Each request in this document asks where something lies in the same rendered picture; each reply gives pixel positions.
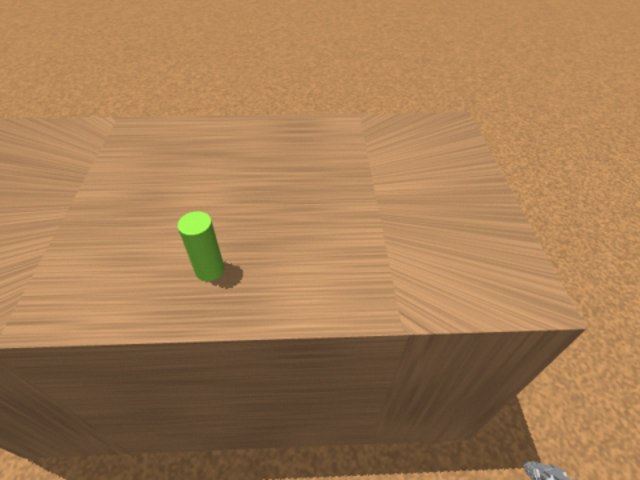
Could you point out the can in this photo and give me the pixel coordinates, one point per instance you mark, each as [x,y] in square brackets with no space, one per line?
[200,241]

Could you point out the right robot hand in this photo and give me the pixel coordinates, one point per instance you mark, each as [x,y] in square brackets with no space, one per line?
[540,471]

